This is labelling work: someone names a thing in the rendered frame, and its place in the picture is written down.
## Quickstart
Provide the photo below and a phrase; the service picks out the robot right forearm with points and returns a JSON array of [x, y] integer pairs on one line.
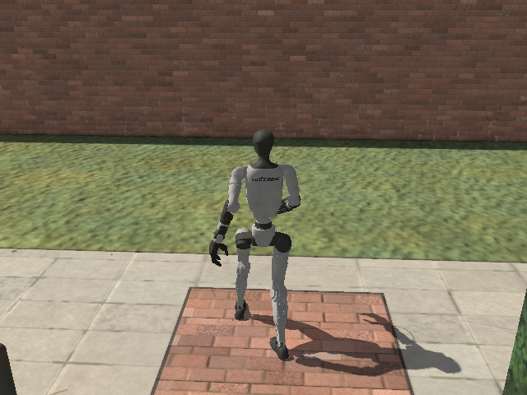
[[290, 207]]

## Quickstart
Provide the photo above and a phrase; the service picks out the right robot hand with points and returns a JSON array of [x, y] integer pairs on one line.
[[283, 208]]

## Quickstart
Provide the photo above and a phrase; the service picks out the left robot hand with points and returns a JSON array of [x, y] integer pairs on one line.
[[213, 251]]

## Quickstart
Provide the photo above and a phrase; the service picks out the robot left forearm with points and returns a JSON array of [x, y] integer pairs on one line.
[[223, 225]]

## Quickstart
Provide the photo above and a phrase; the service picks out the left robot thigh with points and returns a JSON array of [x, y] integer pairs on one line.
[[243, 246]]

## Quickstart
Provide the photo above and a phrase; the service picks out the right robot upper arm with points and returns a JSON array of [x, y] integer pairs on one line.
[[292, 185]]

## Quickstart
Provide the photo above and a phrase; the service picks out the left robot upper arm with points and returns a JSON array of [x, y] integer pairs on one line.
[[234, 188]]

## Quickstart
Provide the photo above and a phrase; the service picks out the robot head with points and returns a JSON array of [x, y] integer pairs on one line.
[[263, 142]]

